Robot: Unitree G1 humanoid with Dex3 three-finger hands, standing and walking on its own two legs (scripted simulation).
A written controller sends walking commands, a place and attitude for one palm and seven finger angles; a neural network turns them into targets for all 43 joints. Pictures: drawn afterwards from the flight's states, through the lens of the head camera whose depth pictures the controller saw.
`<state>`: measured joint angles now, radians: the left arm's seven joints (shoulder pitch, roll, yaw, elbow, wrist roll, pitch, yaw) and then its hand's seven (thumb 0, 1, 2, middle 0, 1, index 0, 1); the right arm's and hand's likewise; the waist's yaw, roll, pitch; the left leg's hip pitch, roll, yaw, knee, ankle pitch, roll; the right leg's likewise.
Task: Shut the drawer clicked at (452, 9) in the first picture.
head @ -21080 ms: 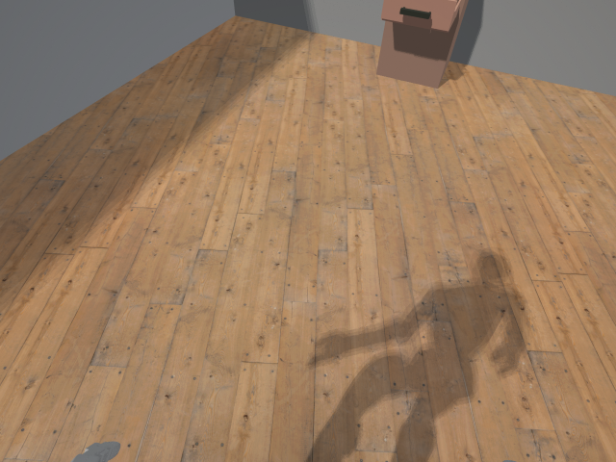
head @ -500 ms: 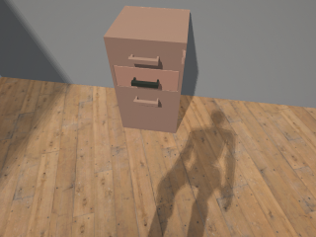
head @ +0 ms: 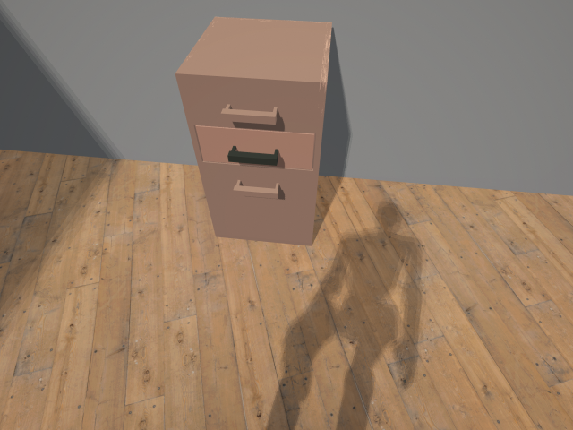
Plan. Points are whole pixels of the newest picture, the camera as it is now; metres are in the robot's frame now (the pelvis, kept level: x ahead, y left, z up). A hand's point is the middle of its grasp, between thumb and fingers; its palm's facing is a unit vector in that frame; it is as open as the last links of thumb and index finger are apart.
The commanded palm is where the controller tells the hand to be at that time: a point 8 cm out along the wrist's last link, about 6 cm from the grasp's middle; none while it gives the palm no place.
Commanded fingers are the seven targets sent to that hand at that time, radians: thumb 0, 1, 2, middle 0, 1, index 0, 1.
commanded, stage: look to check the result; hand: left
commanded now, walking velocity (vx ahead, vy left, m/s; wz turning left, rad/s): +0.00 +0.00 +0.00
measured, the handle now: (254, 154) +0.96 +0.16 -0.25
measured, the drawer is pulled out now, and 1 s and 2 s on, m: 0.00 0.00 0.00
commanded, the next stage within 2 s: stand and wait in 0.44 s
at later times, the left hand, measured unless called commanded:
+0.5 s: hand out of the picture +0.00 +0.15 -0.18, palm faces +0.04 -0.98 -0.17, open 7.3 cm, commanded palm none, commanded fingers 0.00 0.90 0.90 -0.20 -0.30 -0.20 -0.30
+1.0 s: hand out of the picture +0.01 +0.16 -0.17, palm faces +0.04 -0.98 -0.18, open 7.3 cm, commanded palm none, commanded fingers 0.00 0.90 0.90 -0.20 -0.30 -0.20 -0.30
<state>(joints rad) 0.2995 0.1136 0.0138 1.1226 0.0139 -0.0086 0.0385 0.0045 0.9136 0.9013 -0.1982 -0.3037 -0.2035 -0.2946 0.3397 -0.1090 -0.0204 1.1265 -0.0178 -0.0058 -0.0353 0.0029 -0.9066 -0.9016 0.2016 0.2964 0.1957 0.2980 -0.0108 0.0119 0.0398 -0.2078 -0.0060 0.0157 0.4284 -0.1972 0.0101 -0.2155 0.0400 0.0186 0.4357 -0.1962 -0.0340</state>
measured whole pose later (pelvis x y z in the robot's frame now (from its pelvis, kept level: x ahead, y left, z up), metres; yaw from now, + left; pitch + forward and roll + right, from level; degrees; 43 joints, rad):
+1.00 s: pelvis +0.02 +0.00 +0.00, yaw +0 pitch -1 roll +0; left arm 0.30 0.11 0.01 1.13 0.01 -0.01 0.04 0.00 0.91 0.90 -0.20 -0.30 -0.20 -0.29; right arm 0.31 -0.11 -0.02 1.14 -0.01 -0.02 -0.04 0.00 -0.91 -0.90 0.20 0.30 0.20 0.30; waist -0.01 0.01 0.05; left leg -0.17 0.00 0.02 0.41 -0.22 0.00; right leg -0.18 0.05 0.02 0.42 -0.22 -0.04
